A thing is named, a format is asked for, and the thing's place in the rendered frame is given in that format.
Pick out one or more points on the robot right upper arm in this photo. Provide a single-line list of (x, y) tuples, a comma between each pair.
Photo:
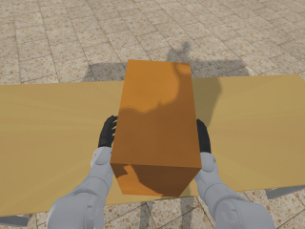
[(239, 214)]

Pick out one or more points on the robot left upper arm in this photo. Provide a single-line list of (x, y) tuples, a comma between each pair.
[(77, 212)]

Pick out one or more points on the robot right hand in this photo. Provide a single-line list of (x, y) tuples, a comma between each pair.
[(203, 137)]

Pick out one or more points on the carton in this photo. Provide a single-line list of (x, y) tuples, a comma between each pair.
[(155, 149)]

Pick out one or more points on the robot left hand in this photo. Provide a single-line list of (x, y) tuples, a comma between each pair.
[(106, 136)]

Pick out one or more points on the left robot forearm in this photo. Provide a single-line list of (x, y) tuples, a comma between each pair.
[(99, 179)]

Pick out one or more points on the table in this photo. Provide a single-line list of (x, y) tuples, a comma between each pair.
[(49, 132)]

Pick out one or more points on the right robot forearm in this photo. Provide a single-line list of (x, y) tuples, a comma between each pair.
[(211, 189)]

